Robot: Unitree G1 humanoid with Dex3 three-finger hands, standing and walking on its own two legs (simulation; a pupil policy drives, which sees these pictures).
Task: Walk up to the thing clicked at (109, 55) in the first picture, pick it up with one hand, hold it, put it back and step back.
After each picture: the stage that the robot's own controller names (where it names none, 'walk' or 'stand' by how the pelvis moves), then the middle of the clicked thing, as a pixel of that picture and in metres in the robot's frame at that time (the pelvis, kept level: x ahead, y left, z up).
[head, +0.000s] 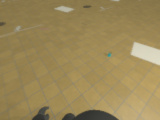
stand; (109, 54) +1.42 -0.47 -0.72
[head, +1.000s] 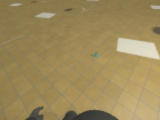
walk; (96, 54) +1.35 -0.05 -0.69
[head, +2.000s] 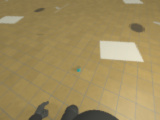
walk; (78, 68) +0.85 +0.22 -0.71
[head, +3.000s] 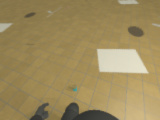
walk; (74, 88) +0.50 +0.23 -0.71
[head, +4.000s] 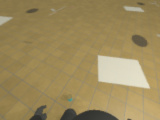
stand; (69, 97) +0.35 +0.21 -0.70
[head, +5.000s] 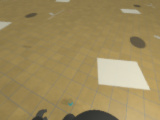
stand; (70, 102) +0.33 +0.20 -0.72
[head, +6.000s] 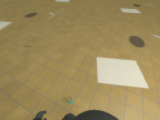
stand; (70, 100) +0.35 +0.21 -0.73
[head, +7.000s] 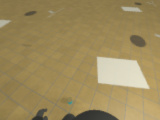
stand; (69, 100) +0.33 +0.21 -0.73
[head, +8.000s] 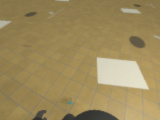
go down; (69, 101) +0.34 +0.20 -0.73
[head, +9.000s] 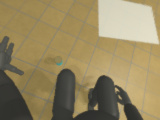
go down; (58, 61) +0.40 +0.25 -0.33
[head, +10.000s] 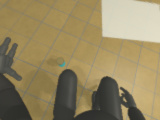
go down; (61, 62) +0.39 +0.26 -0.30
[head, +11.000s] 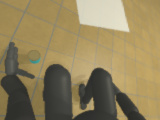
close in; (34, 57) +0.37 +0.30 -0.22
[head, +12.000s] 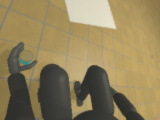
close; (26, 57) +0.38 +0.30 -0.21
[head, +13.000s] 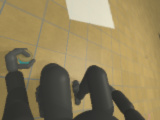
lift; (25, 57) +0.36 +0.30 -0.22
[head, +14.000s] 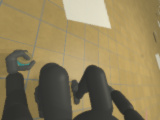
lift; (24, 59) +0.35 +0.29 -0.23
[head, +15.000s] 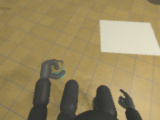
lift; (58, 70) +0.32 +0.21 -0.01
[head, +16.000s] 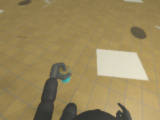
hold; (65, 74) +0.32 +0.17 +0.00
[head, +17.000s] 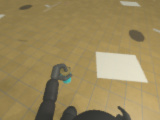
hold; (66, 75) +0.32 +0.17 +0.00
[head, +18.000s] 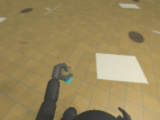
crouch; (66, 75) +0.33 +0.16 +0.01
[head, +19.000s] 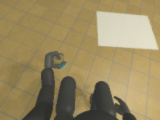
crouch; (59, 62) +0.39 +0.22 -0.09
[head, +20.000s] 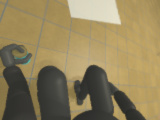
lower; (22, 56) +0.38 +0.31 -0.22
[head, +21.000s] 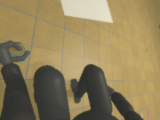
lower; (19, 53) +0.40 +0.31 -0.22
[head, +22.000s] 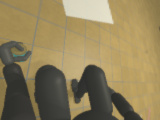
lower; (20, 53) +0.39 +0.31 -0.22
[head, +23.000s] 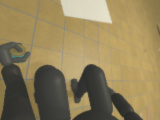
lower; (19, 54) +0.39 +0.31 -0.22
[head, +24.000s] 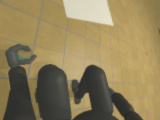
loosen; (25, 56) +0.38 +0.29 -0.22
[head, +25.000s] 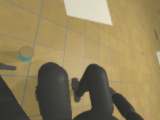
withdraw; (26, 54) +0.38 +0.28 -0.22
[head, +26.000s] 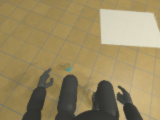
walk; (67, 67) +0.42 +0.22 -0.41
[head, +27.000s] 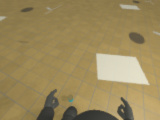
stand; (70, 98) +0.35 +0.17 -0.66
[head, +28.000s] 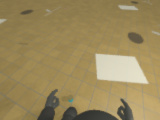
stand; (70, 98) +0.36 +0.19 -0.67
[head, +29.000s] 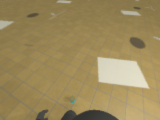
stand; (72, 99) +0.38 +0.17 -0.71
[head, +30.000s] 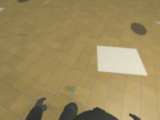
walk; (72, 88) +0.40 +0.17 -0.70
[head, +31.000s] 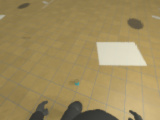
walk; (76, 82) +0.51 +0.18 -0.70
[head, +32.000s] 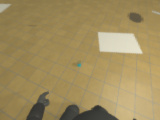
walk; (79, 63) +0.82 +0.17 -0.70
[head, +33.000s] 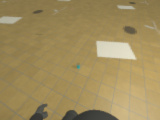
stand; (78, 65) +0.98 +0.21 -0.71
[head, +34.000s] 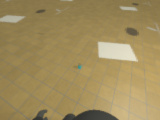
stand; (79, 66) +0.99 +0.18 -0.72
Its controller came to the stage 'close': yes
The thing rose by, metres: 0.70
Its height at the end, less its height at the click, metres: +0.00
